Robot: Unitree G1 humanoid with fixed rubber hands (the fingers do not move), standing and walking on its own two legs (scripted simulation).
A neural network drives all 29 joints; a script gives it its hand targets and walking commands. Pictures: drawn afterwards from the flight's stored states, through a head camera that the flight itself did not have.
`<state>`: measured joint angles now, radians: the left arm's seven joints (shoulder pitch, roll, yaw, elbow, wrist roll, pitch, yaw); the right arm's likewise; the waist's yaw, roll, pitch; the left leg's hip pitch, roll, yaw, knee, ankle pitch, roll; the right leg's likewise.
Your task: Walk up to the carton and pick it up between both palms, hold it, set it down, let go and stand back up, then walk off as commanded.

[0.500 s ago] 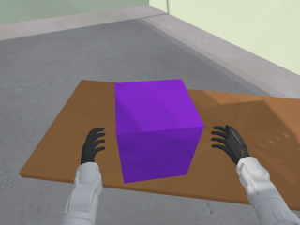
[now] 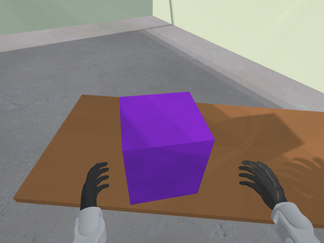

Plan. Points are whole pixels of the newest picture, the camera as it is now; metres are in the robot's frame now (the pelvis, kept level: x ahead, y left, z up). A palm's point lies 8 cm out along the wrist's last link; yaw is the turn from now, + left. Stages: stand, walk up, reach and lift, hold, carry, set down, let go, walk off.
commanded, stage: set down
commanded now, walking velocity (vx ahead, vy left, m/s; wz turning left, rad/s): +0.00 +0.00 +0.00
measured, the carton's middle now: (160, 147) +0.39 +0.03 +0.03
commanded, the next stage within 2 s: none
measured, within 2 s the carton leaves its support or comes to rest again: neither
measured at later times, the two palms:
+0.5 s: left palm (88, 217) +0.18 +0.19 +0.01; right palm (272, 220) +0.19 -0.24 +0.01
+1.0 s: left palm (82, 223) +0.18 +0.21 -0.02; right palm (266, 223) +0.20 -0.23 -0.02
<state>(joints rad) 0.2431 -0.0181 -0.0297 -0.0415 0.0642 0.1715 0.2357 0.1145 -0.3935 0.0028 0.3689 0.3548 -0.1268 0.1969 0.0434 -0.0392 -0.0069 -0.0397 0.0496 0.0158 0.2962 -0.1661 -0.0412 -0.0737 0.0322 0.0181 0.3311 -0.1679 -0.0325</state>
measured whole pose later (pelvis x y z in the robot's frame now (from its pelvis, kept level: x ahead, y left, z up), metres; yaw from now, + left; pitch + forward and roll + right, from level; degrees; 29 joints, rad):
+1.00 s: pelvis +0.03 +0.02 +0.00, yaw -1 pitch -4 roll +0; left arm 0.45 0.05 -0.04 0.05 0.05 0.05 0.18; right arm 0.32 -0.34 -0.02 0.40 0.24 -0.18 0.18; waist 0.03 -0.03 0.03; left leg -0.01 0.04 0.03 0.29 -0.22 -0.03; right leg -0.03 0.02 0.04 0.28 -0.18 -0.01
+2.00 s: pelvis -0.01 +0.03 +0.00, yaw -2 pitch -7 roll +0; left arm 0.17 0.10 0.00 0.31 0.05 0.14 0.00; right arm 0.13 -0.27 -0.06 0.50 0.03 -0.06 0.08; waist 0.03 0.00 0.07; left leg -0.03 0.02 0.06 0.34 -0.18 0.00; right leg -0.06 0.00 0.06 0.35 -0.17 0.00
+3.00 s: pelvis -0.02 +0.02 -0.01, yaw -1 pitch -10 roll +1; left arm 0.11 0.13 0.02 0.40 0.08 0.12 -0.03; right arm 0.12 -0.26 -0.02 0.52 -0.03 -0.13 0.03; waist 0.00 0.01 0.10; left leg -0.03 0.01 0.04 0.39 -0.20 0.00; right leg -0.07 -0.01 0.04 0.45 -0.22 -0.01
